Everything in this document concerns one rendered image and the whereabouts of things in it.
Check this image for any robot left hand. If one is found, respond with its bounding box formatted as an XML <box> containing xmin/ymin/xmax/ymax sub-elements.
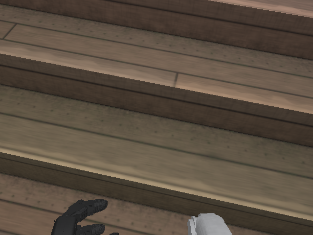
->
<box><xmin>51</xmin><ymin>199</ymin><xmax>119</xmax><ymax>235</ymax></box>

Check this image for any robot right thigh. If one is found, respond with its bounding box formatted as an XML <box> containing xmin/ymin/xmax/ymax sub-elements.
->
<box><xmin>187</xmin><ymin>212</ymin><xmax>233</xmax><ymax>235</ymax></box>

